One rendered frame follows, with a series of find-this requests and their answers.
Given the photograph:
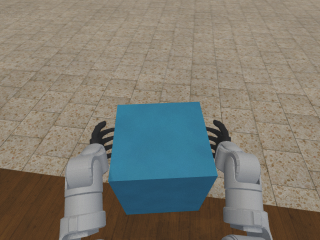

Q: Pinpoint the right robot hand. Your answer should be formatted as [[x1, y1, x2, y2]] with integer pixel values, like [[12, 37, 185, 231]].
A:
[[206, 120, 231, 159]]

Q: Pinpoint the left robot hand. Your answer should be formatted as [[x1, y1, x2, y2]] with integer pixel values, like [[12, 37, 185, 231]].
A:
[[89, 121, 115, 159]]

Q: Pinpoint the robot right forearm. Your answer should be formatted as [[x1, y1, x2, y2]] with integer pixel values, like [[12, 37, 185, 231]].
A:
[[215, 141, 273, 240]]

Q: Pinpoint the robot left forearm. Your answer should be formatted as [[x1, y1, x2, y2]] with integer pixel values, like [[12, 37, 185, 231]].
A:
[[59, 143, 109, 240]]

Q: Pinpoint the carton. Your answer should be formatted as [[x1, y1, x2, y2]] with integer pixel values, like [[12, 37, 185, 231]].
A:
[[108, 102, 218, 215]]

